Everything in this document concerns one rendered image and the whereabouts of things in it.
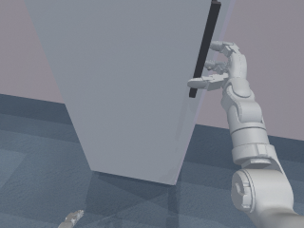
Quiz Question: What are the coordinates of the robot right forearm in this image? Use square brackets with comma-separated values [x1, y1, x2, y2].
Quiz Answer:
[220, 77, 294, 207]

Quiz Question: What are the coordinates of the handle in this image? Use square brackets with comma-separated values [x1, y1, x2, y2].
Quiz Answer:
[189, 0, 221, 98]

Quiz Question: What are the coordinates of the fridge door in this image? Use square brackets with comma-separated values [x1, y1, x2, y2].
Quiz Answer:
[24, 0, 231, 185]

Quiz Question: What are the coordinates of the left robot hand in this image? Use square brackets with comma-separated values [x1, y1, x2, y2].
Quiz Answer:
[58, 209, 85, 228]

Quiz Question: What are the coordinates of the robot right upper arm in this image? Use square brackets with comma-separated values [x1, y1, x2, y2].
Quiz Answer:
[231, 168, 304, 228]

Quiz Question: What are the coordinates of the right robot hand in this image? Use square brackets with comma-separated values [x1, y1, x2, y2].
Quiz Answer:
[187, 41, 247, 91]

